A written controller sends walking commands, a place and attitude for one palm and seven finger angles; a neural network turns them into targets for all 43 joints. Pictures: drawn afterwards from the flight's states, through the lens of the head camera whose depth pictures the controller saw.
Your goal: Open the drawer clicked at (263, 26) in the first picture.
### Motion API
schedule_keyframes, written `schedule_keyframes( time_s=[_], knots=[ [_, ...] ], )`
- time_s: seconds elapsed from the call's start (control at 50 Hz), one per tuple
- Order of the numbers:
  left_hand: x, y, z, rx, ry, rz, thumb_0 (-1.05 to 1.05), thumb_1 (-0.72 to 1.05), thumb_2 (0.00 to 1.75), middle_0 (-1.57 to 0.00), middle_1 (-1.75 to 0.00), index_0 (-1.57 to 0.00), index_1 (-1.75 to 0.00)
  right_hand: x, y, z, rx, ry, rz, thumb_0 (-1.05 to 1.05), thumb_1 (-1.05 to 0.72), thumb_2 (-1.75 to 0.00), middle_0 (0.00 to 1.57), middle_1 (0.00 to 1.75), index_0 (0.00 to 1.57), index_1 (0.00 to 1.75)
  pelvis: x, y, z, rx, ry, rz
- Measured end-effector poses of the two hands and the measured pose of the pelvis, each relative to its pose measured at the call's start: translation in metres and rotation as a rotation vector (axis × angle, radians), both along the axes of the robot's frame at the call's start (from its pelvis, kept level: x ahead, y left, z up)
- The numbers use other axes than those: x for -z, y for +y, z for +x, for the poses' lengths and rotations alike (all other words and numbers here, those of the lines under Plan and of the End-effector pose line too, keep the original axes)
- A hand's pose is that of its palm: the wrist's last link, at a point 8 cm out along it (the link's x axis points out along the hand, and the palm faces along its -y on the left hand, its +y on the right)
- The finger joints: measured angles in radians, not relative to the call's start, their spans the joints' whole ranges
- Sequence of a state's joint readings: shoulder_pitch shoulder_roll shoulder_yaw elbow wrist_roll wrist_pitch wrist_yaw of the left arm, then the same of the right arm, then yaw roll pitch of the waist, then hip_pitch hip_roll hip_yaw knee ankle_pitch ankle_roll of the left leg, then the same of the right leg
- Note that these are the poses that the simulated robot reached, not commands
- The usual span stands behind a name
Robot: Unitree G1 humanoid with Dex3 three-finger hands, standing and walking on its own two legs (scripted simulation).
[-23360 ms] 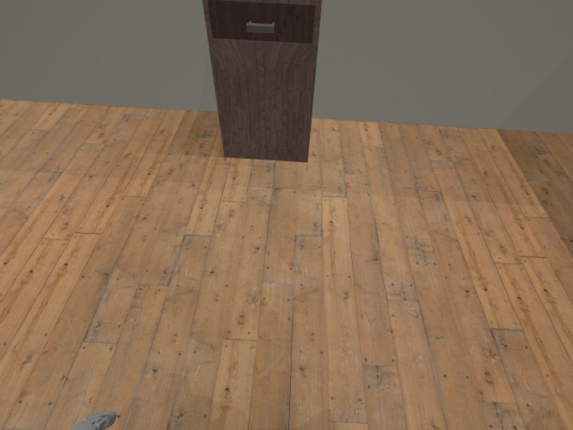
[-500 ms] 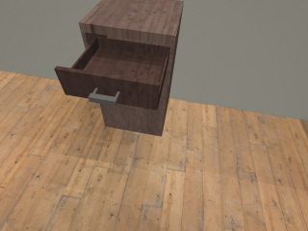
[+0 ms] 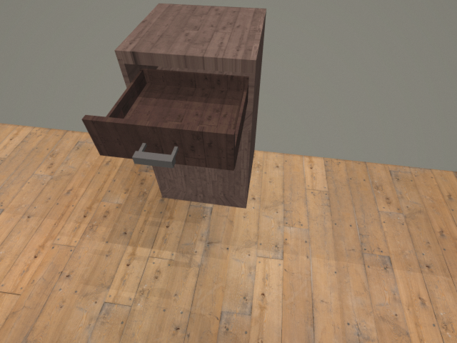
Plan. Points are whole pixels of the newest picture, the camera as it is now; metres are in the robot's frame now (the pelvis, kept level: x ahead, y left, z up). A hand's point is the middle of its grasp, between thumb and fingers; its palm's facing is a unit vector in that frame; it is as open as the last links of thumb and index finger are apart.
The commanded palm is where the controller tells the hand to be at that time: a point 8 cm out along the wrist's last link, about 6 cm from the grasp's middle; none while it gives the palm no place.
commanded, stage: let the arm hang, fingers relaxed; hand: left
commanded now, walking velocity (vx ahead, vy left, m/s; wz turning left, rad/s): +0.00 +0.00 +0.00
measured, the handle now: (156, 153) +0.59 +0.23 -0.06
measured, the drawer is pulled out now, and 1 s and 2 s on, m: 0.30 0.30 0.30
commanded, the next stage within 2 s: look to check the result in 0.26 s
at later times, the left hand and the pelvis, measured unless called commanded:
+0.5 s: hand out of the picture +0.01 +0.16 -0.17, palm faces +0.02 -0.98 -0.20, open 7.4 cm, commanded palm none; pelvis +0.01 -0.01 +0.00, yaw +0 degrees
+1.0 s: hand out of the picture +0.04 +0.16 -0.17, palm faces +0.02 -0.97 -0.23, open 7.4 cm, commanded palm none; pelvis +0.02 -0.02 +0.00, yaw -1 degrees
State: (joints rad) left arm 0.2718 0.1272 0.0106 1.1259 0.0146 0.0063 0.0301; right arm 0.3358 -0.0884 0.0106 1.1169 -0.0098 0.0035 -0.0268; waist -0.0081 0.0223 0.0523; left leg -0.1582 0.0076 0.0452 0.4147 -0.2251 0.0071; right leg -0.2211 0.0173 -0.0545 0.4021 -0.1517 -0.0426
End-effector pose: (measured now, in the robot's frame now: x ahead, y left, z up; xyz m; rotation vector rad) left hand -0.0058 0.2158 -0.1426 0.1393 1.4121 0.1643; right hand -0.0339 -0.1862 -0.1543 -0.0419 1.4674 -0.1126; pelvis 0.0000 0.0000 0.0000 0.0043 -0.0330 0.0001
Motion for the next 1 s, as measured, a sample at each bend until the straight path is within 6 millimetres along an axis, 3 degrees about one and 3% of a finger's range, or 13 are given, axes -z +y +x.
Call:
schedule_keyframes(
  time_s=[0.18, 0.4, 0.62, 1.0],
  knots=[
    [-0.001, 0.004, 0.015, 0.012, -0.031, 0.014, 0.01, 0.93, 0.90, -0.20, -0.30, -0.20, -0.30, -0.001, -0.006, 0.007, 0.018, -0.021, -0.017, 0.00, -0.91, -0.90, 0.20, 0.30, 0.20, 0.29, 0.000, -0.001, 0.004, 0.007, -0.002, 0.001],
    [0.000, 0.000, 0.010, 0.006, 0.004, 0.004, 0.00, 0.91, 0.90, -0.20, -0.30, -0.20, -0.30, -0.004, -0.024, 0.005, 0.014, 0.008, -0.059, 0.00, -0.91, -0.90, 0.20, 0.30, 0.20, 0.29, -0.001, -0.003, 0.008, 0.008, 0.000, 0.002],
    [-0.001, -0.004, 0.010, 0.005, 0.024, 0.006, 0.00, 0.91, 0.90, -0.20, -0.30, -0.20, -0.30, -0.005, -0.028, 0.012, 0.011, 0.010, -0.057, 0.00, -0.91, -0.90, 0.20, 0.30, 0.20, 0.29, -0.001, -0.008, 0.012, 0.009, 0.002, 0.001],
    [-0.005, -0.005, 0.037, 0.019, -0.027, 0.033, 0.00, 0.91, 0.90, -0.20, -0.30, -0.20, -0.30, -0.002, -0.041, 0.032, 0.006, -0.021, -0.058, 0.00, -0.91, -0.90, 0.20, 0.30, 0.20, 0.29, -0.002, -0.016, 0.020, 0.009, 0.003, 0.003]
  ],
)
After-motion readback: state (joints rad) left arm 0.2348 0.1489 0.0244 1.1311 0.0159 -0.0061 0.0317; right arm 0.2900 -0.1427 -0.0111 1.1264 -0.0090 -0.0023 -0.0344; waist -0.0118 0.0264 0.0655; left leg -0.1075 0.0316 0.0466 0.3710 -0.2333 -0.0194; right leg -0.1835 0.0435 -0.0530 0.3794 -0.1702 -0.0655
